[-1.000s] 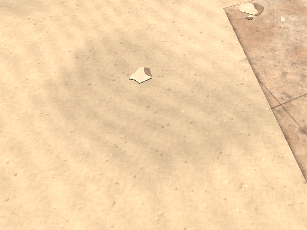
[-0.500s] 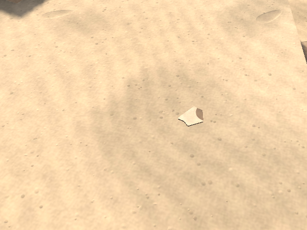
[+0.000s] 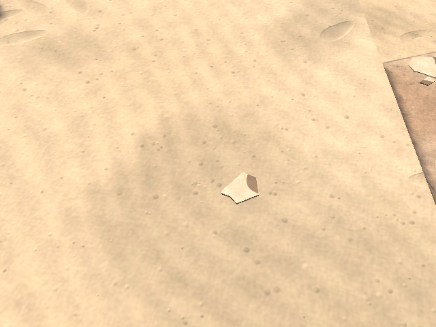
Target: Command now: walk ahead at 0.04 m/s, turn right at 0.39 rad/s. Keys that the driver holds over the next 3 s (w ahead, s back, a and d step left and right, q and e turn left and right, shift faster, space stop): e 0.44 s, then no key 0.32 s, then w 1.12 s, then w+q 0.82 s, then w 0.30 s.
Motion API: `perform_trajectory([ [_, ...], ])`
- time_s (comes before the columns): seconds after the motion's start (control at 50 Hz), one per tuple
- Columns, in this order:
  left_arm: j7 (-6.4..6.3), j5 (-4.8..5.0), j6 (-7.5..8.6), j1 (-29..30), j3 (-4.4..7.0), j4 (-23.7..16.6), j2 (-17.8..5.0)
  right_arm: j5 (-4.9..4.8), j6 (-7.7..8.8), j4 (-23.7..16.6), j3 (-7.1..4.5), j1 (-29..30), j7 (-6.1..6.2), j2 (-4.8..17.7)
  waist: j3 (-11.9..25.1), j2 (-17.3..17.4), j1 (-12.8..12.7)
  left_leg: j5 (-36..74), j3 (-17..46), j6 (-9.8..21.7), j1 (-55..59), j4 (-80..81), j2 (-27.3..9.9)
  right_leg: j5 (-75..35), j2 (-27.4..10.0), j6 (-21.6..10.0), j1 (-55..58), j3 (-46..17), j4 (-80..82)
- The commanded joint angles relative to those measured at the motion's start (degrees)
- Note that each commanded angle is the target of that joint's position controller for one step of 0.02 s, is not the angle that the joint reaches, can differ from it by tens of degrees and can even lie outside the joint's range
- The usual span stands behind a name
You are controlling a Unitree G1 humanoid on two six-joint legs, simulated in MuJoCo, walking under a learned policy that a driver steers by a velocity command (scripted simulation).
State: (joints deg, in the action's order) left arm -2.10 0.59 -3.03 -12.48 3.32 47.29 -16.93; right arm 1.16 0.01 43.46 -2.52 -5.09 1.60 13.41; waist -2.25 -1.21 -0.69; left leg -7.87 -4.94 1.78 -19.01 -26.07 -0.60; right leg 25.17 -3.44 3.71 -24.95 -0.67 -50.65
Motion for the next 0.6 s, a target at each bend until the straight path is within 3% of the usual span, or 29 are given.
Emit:
perform_trajectory([
  [0.02, 0.44, 0.03, 0.25, -1.9, 1.23, -3.7, -4.1, -0.37, -0.03, -2.7, -2.89, 2.2, 1.02, 9.8, 7.4, 9.0, 0.2, 4.9, 10.2, 11.8, 4.5, 9.8, -16.3, -2.4, -0.5, -1.2, 4.4, 1.6, 2.5],
  [0.06, 1.26, -0.04, 0.31, -3.5, 1.55, -3.7, -4.3, -1.23, -0.59, -2.3, -3.16, 3.2, 1.09, 10.5, 7.7, 8.9, -1.3, 5.5, 8.6, 10.2, 5.0, 7.4, -16.3, -5.8, 0.4, -2.8, 8.1, 3.1, 9.2],
  [0.1, 1.97, -0.75, 0.4, -6.8, 2.26, -2.7, -5.4, -2.61, -1.19, -1.1, -3.19, 2.6, 1.12, 9.5, 6.6, 6.0, -2.9, -0.2, 4.5, 5.1, 2.1, 0.3, -13.3, -13.5, 2.1, -6.2, 13.9, 3.0, 20.9],
  [0.12, 1.48, -1.11, 0.54, -6.9, 3.43, -3.7, -10.1, -1.89, -1.47, -0.5, -2.8, -0.6, 0.85, 6.8, 4.3, -6.7, -1.1, -9.9, -2.0, -1.0, -5.3, -13.4, -7.3, -22.1, -6.5, -10.4, 16.7, -11.4, 30.5],
  [0.14, 1.0, -1.37, 0.79, -5.3, 4.24, -5.9, -15.9, -0.33, -1.18, -3.5, -2.44, 3.3, 1.06, 5.9, 0.9, -18.3, -1.0, -28.3, -1.8, -5.3, -19.2, -24.7, 2.3, -34.3, -18.1, -20.2, 17.3, -29.3, 34.0],
  [0.16, 1.25, -3.51, 2.08, -6.5, 3.97, -6.2, -14.8, -0.22, -0.84, -4.6, -2.95, 7.6, 1.28, 7.3, 3.5, -13.6, -3.8, -30.2, 6.5, -4.5, -19.4, -35.3, 2.3, -30.1, -18.4, -24.0, 14.7, -31.2, 35.6],
  [0.18, 1.24, -3.24, 3.21, -3.6, 3.62, -6.6, -13.1, -1.16, -0.89, -3.8, -3.56, 6.2, 1.28, 8.7, 3.3, -9.9, -1.6, -24.9, 8.8, -3.6, -19.7, -38.2, 0.9, -26.6, -15.1, -20.9, 14.8, -25.8, 35.0],
  [0.2, 0.92, -1.69, 3.62, 0.1, 3.5, -7.3, -11.7, -1.18, -1.05, -2.1, -4.07, 3.9, 1.54, 9.2, 3.2, -6.6, 0.2, -19.7, 9.2, -3.5, -20.0, -38.1, 0.1, -24.1, -11.9, -17.2, 15.4, -21.6, 33.8],
  [0.22, 0.62, -0.46, 3.64, 2.0, 2.89, -7.9, -9.9, -0.77, -1.2, -1.1, -4.39, 3.1, 1.88, 9.8, 3.7, -6.1, 0.6, -16.9, 9.3, -3.9, -19.9, -37.6, -0.3, -25.1, -10.7, -15.4, 16.1, -19.7, 33.2],
  [0.24, 0.29, -0.1, 3.52, 2.2, 2.43, -8.1, -8.8, -0.51, -1.1, -0.9, -4.48, 2.8, 1.84, 9.6, 4.6, -5.9, 0.9, -14.6, 9.1, -4.5, -18.2, -38.6, 0.1, -28.7, -9.5, -15.0, 15.9, -18.3, 32.6],
  [0.28, -0.16, -0.25, 3.21, 0.4, 2.27, -8.2, -8.3, -1.05, -0.63, -0.9, -4.26, 2.4, 1.57, 8.4, 6.7, -5.1, 0.8, -12.1, 9.0, -5.3, -17.1, -37.5, 1.1, -33.3, -8.4, -15.5, 18.4, -17.3, 31.5],
  [0.34, -0.72, 0.02, 2.73, -1.6, 2.8, -8.3, -9.3, -1.49, -0.09, -1.4, -3.67, 4.1, 1.42, 7.2, 6.8, -5.8, -0.6, -11.0, 9.7, -6.4, -17.5, -28.2, 1.5, -32.8, -7.9, -15.7, 22.5, -18.6, 30.6],
  [0.44, -0.62, -0.15, 1.67, -0.2, 3.59, -9.7, -11.0, -1.86, 0.61, -1.4, -3.39, 4.6, 0.37, 7.8, 6.1, -7.8, -1.3, -11.9, 10.0, -7.0, -9.7, -17.2, 2.7, -29.4, -7.2, -16.6, 18.5, -22.7, 30.1],
  [0.52, -0.12, -0.16, 1.05, 2.1, 3.05, -10.3, -9.9, -2.12, 1.29, -0.3, -3.29, 1.7, -0.61, 8.7, 7.6, -8.3, -1.1, -12.0, 8.9, -6.0, -2.9, -10.3, 2.3, -35.8, -7.1, -16.2, 18.1, -24.4, 27.4],
  [0.56, -0.04, 0.3, 0.73, 3.8, 2.5, -10.6, -9.0, -2.0, 1.75, 0.6, -3.18, -0.9, -1.27, 8.4, 7.8, -7.8, 0.7, -4.9, 7.7, -4.3, 2.8, -0.3, 2.2, -35.7, -5.3, -14.4, 17.2, -24.3, 25.2],
  [0.58, -0.13, 0.47, 0.67, 3.5, 2.18, -10.4, -8.3, -1.53, 1.95, 1.1, -3.24, -2.1, -1.49, 8.8, 7.5, -6.5, 1.4, 2.8, 8.2, -2.9, 7.4, 6.0, 0.9, -30.9, -3.6, -12.2, 15.1, -23.6, 24.2],
  [0.6, -0.13, -0.37, 0.88, 1.6, 1.56, -10.3, -6.4, -0.46, 1.98, 0.8, -3.65, -2.8, -1.4, 11.6, 8.4, -0.6, 0.4, 9.5, 14.7, -0.4, 13.0, 7.4, -6.3, -20.9, 0.1, -9.2, 10.7, -20.0, 19.1],
])
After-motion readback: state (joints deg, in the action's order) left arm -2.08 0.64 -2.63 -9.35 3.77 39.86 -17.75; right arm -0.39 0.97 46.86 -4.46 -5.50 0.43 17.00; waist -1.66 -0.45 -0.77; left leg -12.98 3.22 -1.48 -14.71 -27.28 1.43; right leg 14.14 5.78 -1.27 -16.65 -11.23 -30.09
